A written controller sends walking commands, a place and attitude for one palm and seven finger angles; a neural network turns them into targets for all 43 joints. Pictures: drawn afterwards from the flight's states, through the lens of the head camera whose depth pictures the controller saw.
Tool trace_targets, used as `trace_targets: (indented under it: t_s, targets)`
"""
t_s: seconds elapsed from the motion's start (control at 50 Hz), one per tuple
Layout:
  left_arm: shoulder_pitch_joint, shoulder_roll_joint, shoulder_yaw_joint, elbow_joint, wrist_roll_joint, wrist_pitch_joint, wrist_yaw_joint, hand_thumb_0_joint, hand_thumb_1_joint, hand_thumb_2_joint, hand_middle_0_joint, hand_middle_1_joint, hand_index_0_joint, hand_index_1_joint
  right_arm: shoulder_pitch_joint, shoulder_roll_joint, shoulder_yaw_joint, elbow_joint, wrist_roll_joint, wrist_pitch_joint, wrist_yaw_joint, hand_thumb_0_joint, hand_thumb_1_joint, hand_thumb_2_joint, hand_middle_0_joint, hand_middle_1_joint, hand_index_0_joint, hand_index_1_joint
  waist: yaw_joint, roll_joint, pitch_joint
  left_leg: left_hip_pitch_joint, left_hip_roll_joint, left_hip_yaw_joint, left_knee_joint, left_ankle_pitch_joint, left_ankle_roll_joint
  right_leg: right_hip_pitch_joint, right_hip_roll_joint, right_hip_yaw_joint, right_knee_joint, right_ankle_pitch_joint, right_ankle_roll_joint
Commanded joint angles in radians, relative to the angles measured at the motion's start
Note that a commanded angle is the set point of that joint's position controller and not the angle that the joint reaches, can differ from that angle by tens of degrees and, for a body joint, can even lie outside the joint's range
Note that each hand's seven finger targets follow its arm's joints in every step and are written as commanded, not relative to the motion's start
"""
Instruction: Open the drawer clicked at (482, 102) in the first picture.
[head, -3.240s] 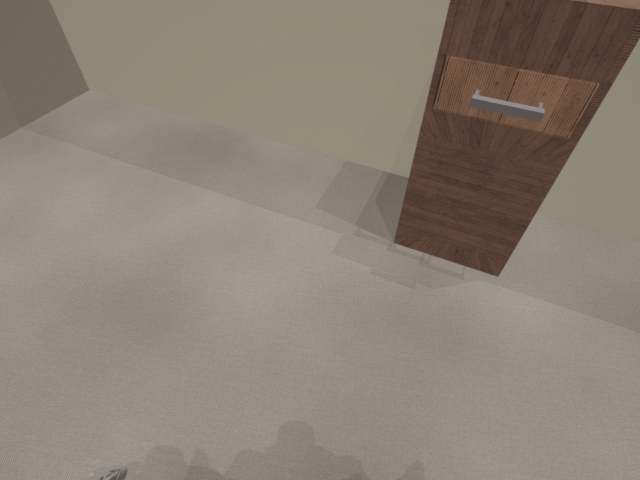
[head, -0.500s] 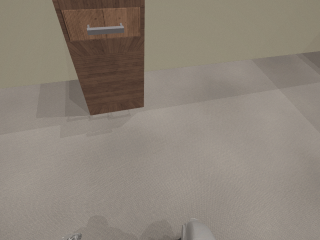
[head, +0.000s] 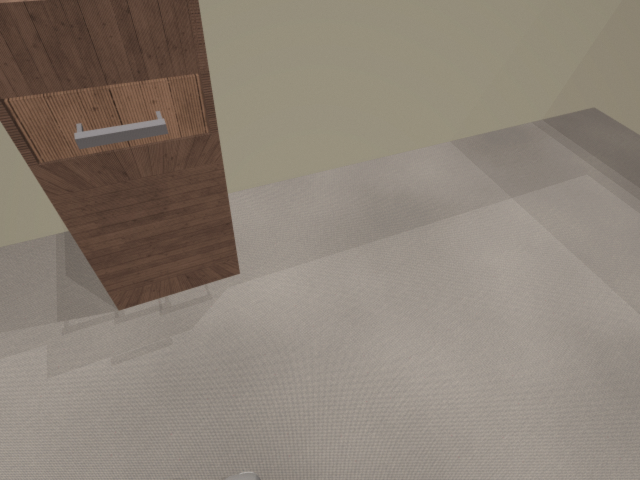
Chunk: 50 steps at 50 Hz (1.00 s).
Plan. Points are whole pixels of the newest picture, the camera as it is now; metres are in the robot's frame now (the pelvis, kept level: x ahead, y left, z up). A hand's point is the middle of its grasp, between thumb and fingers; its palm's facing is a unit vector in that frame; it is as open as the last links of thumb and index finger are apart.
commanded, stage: walk to a spot facing it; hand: left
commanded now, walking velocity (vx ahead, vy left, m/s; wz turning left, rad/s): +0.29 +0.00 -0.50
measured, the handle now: (121, 127) +0.80 +0.51 -0.05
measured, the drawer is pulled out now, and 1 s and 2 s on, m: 0.00 0.00 0.00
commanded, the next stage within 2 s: turn to face it in 0.26 s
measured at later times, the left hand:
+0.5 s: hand (250, 362) +0.33 +0.14 -0.18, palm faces -0.26 -0.95 -0.18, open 7.3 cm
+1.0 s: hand (201, 363) +0.32 +0.22 -0.18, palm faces +0.08 -0.98 -0.20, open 7.3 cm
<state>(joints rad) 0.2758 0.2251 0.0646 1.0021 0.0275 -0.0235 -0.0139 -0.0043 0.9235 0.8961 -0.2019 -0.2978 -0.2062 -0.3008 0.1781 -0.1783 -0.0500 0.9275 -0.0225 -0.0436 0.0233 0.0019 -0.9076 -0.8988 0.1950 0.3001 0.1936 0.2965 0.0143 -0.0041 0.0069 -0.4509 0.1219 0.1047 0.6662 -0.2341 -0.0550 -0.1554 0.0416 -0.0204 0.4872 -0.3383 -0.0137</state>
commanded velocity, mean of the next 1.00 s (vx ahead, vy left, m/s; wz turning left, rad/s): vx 0.03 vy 0.00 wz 0.20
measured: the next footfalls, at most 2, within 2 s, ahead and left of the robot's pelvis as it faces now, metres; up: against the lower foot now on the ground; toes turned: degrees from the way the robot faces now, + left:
left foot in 0.02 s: +0.13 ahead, +0.12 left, +0.00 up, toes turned +8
right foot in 0.50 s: +0.28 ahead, -0.14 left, +0.00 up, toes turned -21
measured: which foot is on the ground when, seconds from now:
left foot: up 0.00-0.00, down 0.02-0.50, up 0.52-0.84, down 0.86-1.00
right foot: down 0.00-0.04, up 0.06-0.48, down 0.50-0.86, up 0.88-1.00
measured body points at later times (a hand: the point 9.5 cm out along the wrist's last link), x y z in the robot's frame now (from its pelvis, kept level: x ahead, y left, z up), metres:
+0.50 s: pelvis +0.19 -0.01 -0.01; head +0.23 -0.02 +0.44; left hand +0.35 +0.19 -0.16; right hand +0.06 -0.22 -0.16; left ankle +0.09 +0.11 -0.73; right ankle +0.25 -0.13 -0.73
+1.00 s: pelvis +0.24 +0.02 +0.00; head +0.27 +0.05 +0.44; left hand +0.32 +0.27 -0.16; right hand +0.30 -0.24 -0.13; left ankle +0.28 +0.09 -0.73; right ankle +0.22 -0.13 -0.65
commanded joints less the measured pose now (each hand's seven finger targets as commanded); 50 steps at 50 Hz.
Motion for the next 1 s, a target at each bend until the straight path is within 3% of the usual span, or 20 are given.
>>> trace_targets:
  t_s: [0.0,0.02,0.04,0.08,0.16,0.34,0.42,0.44,0.46,0.48,0.5,0.52,0.56,0.6,0.72,0.8,0.82,0.84,0.86,0.98]
  targets:
    - [-0.011,0.054,0.020,-0.088,-0.017,-0.019,-0.003,0.000,0.900,0.900,-0.200,-0.300,-0.200,-0.300,0.317,-0.244,-0.055,0.031,-0.021,-0.036,-0.032,0.000,-0.900,-0.900,0.200,0.300,0.200,0.300,-0.134,0.235,-0.073,0.565,0.212,-0.308,-0.310,-0.130,0.093,-0.397,-0.031,0.049,0.330,-0.022,-0.044]
    - [-0.016,0.037,0.014,-0.116,-0.013,-0.025,-0.006,0.000,0.900,0.900,-0.200,-0.300,-0.200,-0.300,0.365,-0.294,-0.057,0.035,-0.023,-0.026,-0.033,0.000,-0.900,-0.900,0.200,0.300,0.200,0.300,-0.133,0.359,-0.083,0.590,0.405,-0.552,-0.443,-0.236,0.179,-0.535,0.009,-0.015,0.599,-0.255,-0.016]
    - [-0.065,0.071,0.020,-0.111,-0.002,-0.021,0.000,0.000,0.900,0.900,-0.200,-0.300,-0.200,-0.300,0.324,-0.249,-0.046,0.038,-0.015,-0.025,-0.043,0.000,-0.900,-0.900,0.200,0.300,0.200,0.300,-0.133,0.304,-0.047,0.495,0.416,-0.570,-0.470,-0.283,0.186,-0.564,-0.055,0.057,0.745,-0.198,-0.017]
    - [-0.078,0.059,0.030,-0.090,0.004,-0.015,-0.021,0.000,0.900,0.900,-0.200,-0.300,-0.200,-0.300,0.205,-0.159,-0.019,0.009,-0.010,-0.034,-0.044,0.000,-0.900,-0.900,0.200,0.300,0.200,0.300,-0.068,0.094,0.074,0.350,0.325,-0.347,-0.482,-0.169,0.140,-0.562,-0.122,0.050,0.799,-0.017,-0.006]
    - [0.014,0.008,0.032,-0.053,0.004,0.025,-0.023,0.000,0.900,0.900,-0.200,-0.300,-0.200,-0.300,0.165,-0.100,-0.005,0.028,0.001,-0.050,-0.054,0.000,-0.900,-0.900,0.200,0.300,0.200,0.300,-0.006,0.122,0.036,0.321,0.229,-0.003,-0.412,0.357,0.098,-0.481,-0.137,0.009,0.771,0.101,0.038]
    - [-0.173,-0.019,0.020,-0.110,0.001,0.043,-0.025,0.000,0.900,0.900,-0.200,-0.300,-0.200,-0.300,0.231,-0.129,-0.028,0.078,-0.006,-0.014,-0.056,0.000,-0.900,-0.900,0.200,0.300,0.200,0.300,-0.065,0.177,0.060,0.433,0.221,0.157,-0.305,0.618,0.144,-0.441,-0.111,-0.115,0.340,0.104,0.046]
    - [-0.040,-0.010,0.006,-0.057,0.007,0.009,0.001,0.000,0.900,0.900,-0.200,-0.300,-0.200,-0.300,0.226,-0.138,-0.025,0.113,-0.001,-0.002,-0.054,0.000,-0.900,-0.900,0.200,0.300,0.200,0.300,-0.004,0.167,-0.034,0.423,0.206,0.138,-0.111,0.732,0.124,-0.145,-0.053,-0.137,0.091,0.190,0.001]
    - [0.055,0.026,0.008,-0.019,0.010,-0.006,0.011,0.000,0.900,0.900,-0.200,-0.300,-0.200,-0.300,0.227,-0.126,-0.020,0.115,0.007,-0.002,-0.049,0.000,-0.900,-0.900,0.200,0.300,0.200,0.300,0.041,0.104,-0.093,0.362,0.163,0.140,0.008,0.662,0.091,0.021,-0.066,-0.132,-0.008,0.351,0.001]
    - [0.138,0.110,0.022,0.017,0.014,-0.024,0.029,0.000,0.900,0.900,-0.200,-0.300,-0.200,-0.300,0.263,-0.067,-0.007,0.118,0.019,-0.005,-0.042,0.000,-0.900,-0.900,0.200,0.300,0.200,0.300,0.069,-0.070,-0.203,0.147,0.088,0.139,0.199,0.329,0.045,0.296,-0.265,0.050,0.036,0.739,-0.054]
    - [0.192,0.166,0.024,0.048,-0.003,-0.033,0.033,0.000,0.900,0.900,-0.200,-0.300,-0.200,-0.300,0.286,-0.015,0.005,0.110,0.028,-0.001,-0.048,0.000,-0.900,-0.900,0.200,0.300,0.200,0.300,0.063,-0.177,-0.282,0.016,-0.026,0.061,0.401,-0.379,0.016,0.413,-0.489,0.220,0.053,1.191,-0.171]
    - [0.169,0.179,0.018,0.037,-0.013,-0.032,0.036,0.000,0.900,0.900,-0.200,-0.300,-0.200,-0.300,0.248,-0.019,0.005,0.098,0.031,0.015,-0.056,0.000,-0.900,-0.900,0.200,0.300,0.200,0.300,0.067,-0.156,-0.296,0.022,-0.023,-0.067,0.477,-0.438,0.024,0.334,-0.503,0.200,0.013,1.193,-0.210]
    - [0.107,0.177,0.022,0.016,-0.010,-0.027,0.041,0.000,0.900,0.900,-0.200,-0.300,-0.200,-0.300,0.238,-0.025,0.002,0.089,0.027,0.026,-0.055,0.000,-0.900,-0.900,0.200,0.300,0.200,0.300,0.056,-0.261,-0.266,-0.012,-0.022,-0.094,0.535,-0.413,0.020,0.266,-0.503,0.226,-0.038,1.029,-0.213]
    - [-0.047,0.102,0.004,-0.020,-0.010,-0.008,0.056,0.000,0.900,0.900,-0.200,-0.300,-0.200,-0.300,0.189,-0.034,-0.004,0.107,0.016,0.050,-0.049,0.000,-0.900,-0.900,0.200,0.300,0.200,0.300,0.007,-0.098,-0.078,-0.023,0.007,-0.096,0.548,-0.314,0.012,0.046,-0.448,0.092,-0.102,0.755,-0.170]
    - [-0.125,0.087,0.001,-0.051,-0.006,-0.001,0.060,0.000,0.900,0.900,-0.200,-0.300,-0.200,-0.300,0.224,-0.011,-0.003,0.112,0.011,0.075,-0.039,0.000,-0.900,-0.900,0.200,0.300,0.200,0.300,-0.040,-0.097,-0.034,0.030,0.006,-0.071,0.484,-0.261,0.005,-0.104,-0.421,-0.017,-0.145,0.555,-0.133]
    - [-0.147,0.102,0.024,-0.085,0.002,0.021,0.058,0.000,0.900,0.900,-0.200,-0.300,-0.200,-0.300,0.165,-0.015,-0.014,0.047,0.003,0.081,-0.013,0.000,-0.900,-0.900,0.200,0.300,0.200,0.300,-0.033,-0.169,0.012,0.033,0.000,0.004,0.247,-0.205,0.007,-0.141,-0.414,-0.114,-0.149,0.227,-0.096]
    - [-0.130,0.110,0.035,-0.107,-0.010,0.039,0.050,0.000,0.900,0.900,-0.200,-0.300,-0.200,-0.300,0.194,-0.065,-0.029,0.025,-0.004,0.068,-0.007,0.000,-0.900,-0.900,0.200,0.300,0.200,0.300,-0.058,-0.063,-0.012,0.193,-0.034,0.049,-0.062,0.004,0.017,-0.182,-0.375,-0.187,0.059,0.124,-0.026]
    - [-0.121,0.076,0.033,-0.128,-0.016,0.048,0.044,0.000,0.900,0.900,-0.200,-0.300,-0.200,-0.300,0.225,-0.131,-0.045,0.017,-0.008,0.061,-0.006,0.000,-0.900,-0.900,0.200,0.300,0.200,0.300,-0.074,0.135,-0.013,0.223,0.062,-0.138,-0.204,0.086,0.066,-0.265,-0.290,-0.218,0.224,-0.024,0.025]
    - [-0.144,0.016,0.023,-0.172,-0.019,0.053,0.038,0.000,0.900,0.900,-0.200,-0.300,-0.200,-0.300,0.268,-0.234,-0.067,-0.003,-0.013,0.054,-0.011,0.000,-0.900,-0.900,0.200,0.300,0.200,0.300,-0.101,0.390,0.007,0.250,0.289,-0.478,-0.362,0.267,0.186,-0.441,-0.163,-0.216,0.478,-0.323,0.094]
    - [-0.204,0.031,0.018,-0.199,-0.007,0.056,0.041,0.000,0.900,0.900,-0.200,-0.300,-0.200,-0.300,0.284,-0.265,-0.074,0.009,-0.016,0.050,-0.025,0.000,-0.900,-0.900,0.200,0.300,0.200,0.300,-0.129,0.311,-0.023,0.230,0.338,-0.592,-0.403,0.224,0.256,-0.461,-0.143,-0.080,0.665,-0.333,0.080]
    - [-0.106,0.062,0.038,-0.129,-0.010,0.050,0.026,0.000,0.900,0.900,-0.200,-0.300,-0.200,-0.300,0.081,-0.196,-0.046,-0.053,-0.002,0.029,-0.043,0.000,-0.900,-0.900,0.200,0.300,0.200,0.300,-0.031,0.119,-0.090,0.297,0.137,-0.297,-0.344,0.308,0.190,-0.436,-0.154,0.011,0.695,-0.013,0.102]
